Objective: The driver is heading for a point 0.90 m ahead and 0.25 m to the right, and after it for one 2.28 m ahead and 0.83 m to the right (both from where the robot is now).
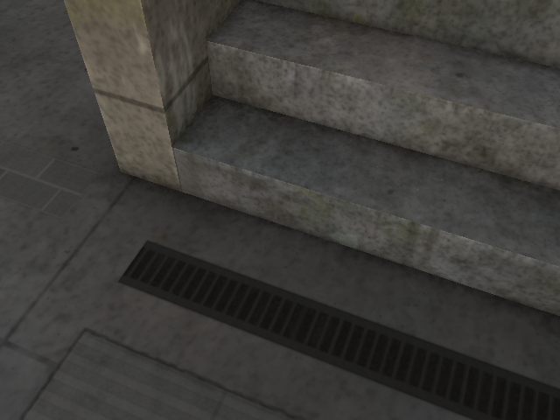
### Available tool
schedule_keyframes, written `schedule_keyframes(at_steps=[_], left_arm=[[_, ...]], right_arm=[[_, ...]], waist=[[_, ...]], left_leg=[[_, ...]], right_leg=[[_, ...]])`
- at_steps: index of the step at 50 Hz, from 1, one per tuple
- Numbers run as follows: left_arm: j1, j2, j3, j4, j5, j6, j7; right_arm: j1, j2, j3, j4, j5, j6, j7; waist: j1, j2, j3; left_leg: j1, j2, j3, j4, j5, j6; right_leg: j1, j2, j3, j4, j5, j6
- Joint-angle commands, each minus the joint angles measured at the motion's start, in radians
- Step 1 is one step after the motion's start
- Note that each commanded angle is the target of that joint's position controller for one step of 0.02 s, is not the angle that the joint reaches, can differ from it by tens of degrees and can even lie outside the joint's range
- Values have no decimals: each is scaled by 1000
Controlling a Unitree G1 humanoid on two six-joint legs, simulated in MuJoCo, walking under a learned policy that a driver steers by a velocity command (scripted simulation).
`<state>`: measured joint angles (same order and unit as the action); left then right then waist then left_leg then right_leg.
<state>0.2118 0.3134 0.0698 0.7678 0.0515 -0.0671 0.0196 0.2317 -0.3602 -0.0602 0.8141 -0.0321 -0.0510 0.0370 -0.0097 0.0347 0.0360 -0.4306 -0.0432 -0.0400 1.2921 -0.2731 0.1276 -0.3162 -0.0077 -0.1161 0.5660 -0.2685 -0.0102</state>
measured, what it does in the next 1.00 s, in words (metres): walks ahead, turning right: left foot, then right foot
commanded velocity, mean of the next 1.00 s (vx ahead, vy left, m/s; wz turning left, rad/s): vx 1.00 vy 0.00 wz -0.38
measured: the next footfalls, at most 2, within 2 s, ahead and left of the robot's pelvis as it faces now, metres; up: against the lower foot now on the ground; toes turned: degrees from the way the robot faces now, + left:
left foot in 0.30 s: +0.45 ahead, +0.14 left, +0.00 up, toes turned +10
right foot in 0.70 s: +0.83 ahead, +0.02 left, +0.00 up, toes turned -13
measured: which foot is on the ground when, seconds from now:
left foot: up 0.00-0.28, down 0.30-0.70, up 0.72-1.00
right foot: down 0.00-0.28, up 0.30-0.68, down 0.70-1.00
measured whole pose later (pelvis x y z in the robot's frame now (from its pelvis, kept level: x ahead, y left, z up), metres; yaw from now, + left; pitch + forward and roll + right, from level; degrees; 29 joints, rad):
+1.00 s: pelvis +0.92 +0.02 +0.01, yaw -28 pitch +7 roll +1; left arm 0.51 0.27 0.04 0.87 0.02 -0.09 0.04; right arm -0.12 -0.11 0.08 0.45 -0.12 -0.05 -0.05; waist 0.10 -0.02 -0.01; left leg -1.09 0.09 -0.02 1.99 -0.36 0.02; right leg -0.13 0.19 0.25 0.38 -0.32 -0.16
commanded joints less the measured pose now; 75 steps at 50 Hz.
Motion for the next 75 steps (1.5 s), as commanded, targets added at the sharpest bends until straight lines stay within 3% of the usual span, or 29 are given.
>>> schedule_keyframes(at_steps=[1, 10, 14, 15, 16, 21, 29, 33, 35, 36, 37, 40, 44, 48, 51, 53, 54, 56, 59, 60, 63, 65, 68, 69, 70, 71, 72, 73, 75], left_arm=[[125, 16, -1, 29, -15, -41, -11], [229, 117, -4, 148, -54, -83, -29], [181, 234, 14, 151, -59, -36, -16], [240, 65, -17, 122, -31, -31, -24], [366, -25, -33, 76, -89, -38, -22], [182, -26, -21, 84, -42, 17, -55], [-154, -41, -43, -25, -45, 21, -82], [265, 79, -7, 77, -24, 42, -42], [529, 155, 46, 176, -32, 32, -15], [420, 215, 56, 185, -37, 36, -1], [294, 260, 52, 118, -16, 34, 5], [150, 165, 37, 46, -33, 16, -9], [113, 122, 2, 25, -48, -24, -2], [306, 143, 17, 66, -42, -36, 10], [874, 50, 37, 219, 1, -31, 96], [289, 31, 42, 39, -34, -20, 105], [220, 200, 91, 9, -56, -35, 87], [2, 38, 66, -132, -121, -146, -27], [-115, 32, 59, -126, -33, -60, -13], [94, -39, -11, -113, -45, -2, -85], [-92, -104, -68, -290, -54, 22, -114], [-126, -110, -82, -321, -125, 76, -100], [-284, 21, -79, -484, -107, 203, -96], [15, -22, -68, -377, -154, 202, -140], [395, 63, -5, -284, -190, 193, -152], [804, -19, -7, -67, -112, 180, -114], [671, 184, 17, -83, -40, 176, -73], [421, 235, 25, -142, -9, 169, -87], [192, 33, -37, -125, -114, 82, -111]], right_arm=[[-79, 29, 18, -132, -3, 16, 29], [-308, 37, 41, -218, -21, 7, 62], [195, -95, -23, -39, -43, 4, 4], [241, -190, -42, -9, -62, -6, -17], [226, -227, -49, -42, -67, -22, -23], [64, 8, -1, 51, -6, -70, -29], [35, 42, 25, 94, 28, -124, -40], [-53, -97, -5, 36, 18, -87, -92], [-194, -34, 4, 2, 20, -56, -54], [-200, 112, 52, -54, -43, -72, -42], [14, 150, 84, -140, -41, -96, -44], [-98, 34, 73, -171, -77, -88, -58], [-190, 96, 91, -300, -79, -1, -59], [-454, 205, 126, -477, -88, -1, -105], [-907, 208, 138, -613, -71, -71, -84], [-503, 211, 159, -578, 12, -79, -88], [-230, 129, 95, -498, 49, -24, -118], [294, -224, -51, -245, 7, -14, -120], [-37, 63, 8, -208, -29, -1, -132], [64, 219, 70, -121, 17, -3, -22], [-178, 40, -19, 27, 4, -21, 30], [-134, 10, -51, 91, -86, -34, -49], [-182, -219, -104, 34, -87, -25, 56], [-328, -337, -142, -71, -83, -48, 65], [-557, -391, -172, -196, -68, -63, 63], [-595, -139, -130, -261, -44, -68, 74], [-343, 138, -42, -261, 22, -49, 137], [74, 32, -53, -128, -18, -34, 135], [-87, -109, -76, -199, -5, -34, 74]], waist=[[15, -114, 32], [-27, -5, 156], [-290, -137, -176], [-198, 49, -259], [-93, 164, -466], [20, -17, 3], [39, 27, 74], [287, 138, -188], [405, -94, -163], [239, -312, -2], [47, -330, -223], [5, 66, -54], [-57, 71, 19], [51, -71, 14], [352, -168, -70], [-57, -13, -357], [-169, -98, -549], [-302, 665, -798], [-74, 203, -258], [-31, 278, -168], [242, -82, -68], [253, 18, 38], [355, 61, -228], [466, 189, -244], [656, -13, -271], [658, -161, -391], [353, -407, -602], [192, -176, -630], [157, -141, -327]], left_leg=[[-359, 139, -62, 5, 29, -10], [-2, 15, 167, -530, 310, 46], [588, -8, 79, -741, 98, 47], [802, 264, -220, -708, -111, 12], [937, 506, -707, -873, -90, 52], [331, 304, -144, -1094, 146, -33], [306, 147, 318, -1184, 821, -105], [376, 255, 294, -662, 1474, -94], [71, 100, 274, 141, 505, -80], [-344, -48, 197, 542, -208, -106], [-468, -21, -15, 525, -181, -101], [-481, 58, -36, 483, -27, -135], [-382, 112, 54, 293, 9, -161], [-910, 114, 31, 697, -259, -96], [-1463, 55, 35, 636, -803, -59], [-254, 21, -83, -373, -552, -16], [189, 8, -139, -401, -391, -56], [988, 573, -787, -506, 1169, 95], [855, 520, -263, -579, 684, 98], [804, 484, -214, -614, 938, 124], [305, 406, 181, -910, 825, 51], [48, 137, 361, -1003, 399, -56], [-122, 272, 335, -1067, 1395, -3], [-135, 317, 338, -990, 1724, -54], [-327, 246, 288, -701, 1817, -194], [-452, 187, 195, -116, 817, -252], [-409, -85, 51, 744, 41, -193], [-552, -122, -282, 852, 185, -149], [-670, -139, -202, 921, 9, -174]], right_leg=[[201, -318, 366, -376, -196, -92], [98, -245, -82, -563, 772, -128], [153, -206, -20, 229, 1117, -124], [-126, -89, 45, 643, 65, -122], [-341, -4, 197, 931, -202, -124], [-324, -147, 196, 746, 66, -97], [-200, -30, -54, 194, 386, -119], [222, 80, -74, 239, 216, -191], [496, 48, 27, -10, 285, -304], [480, -4, 252, 124, 667, -343], [599, -174, 699, -104, 485, -492], [284, -216, 833, -334, 157, -415], [-83, -26, 488, -271, 624, -308], [249, -68, 579, -203, 699, -263], [1068, -113, 664, 19, 1733, -257], [363, -6, 570, 10, 1788, -141], [231, -68, 693, 44, 1673, -170], [-484, 274, 477, 1087, -79, -25], [-1138, 136, 234, 1509, -163, 10], [-1282, 154, 376, 1715, -259, -99], [-959, 16, 165, 1355, -422, -214], [-878, 117, 25, 1523, -448, -225], [-253, 187, -63, 862, -82, -132], [23, 243, -60, 886, 139, -60], [352, 253, -8, 677, 434, -61], [661, 237, 249, 211, 579, -169], [582, 78, 734, 138, 1439, -441], [528, -64, 1021, 62, 1376, -516], [194, -53, 797, 40, 798, -404]])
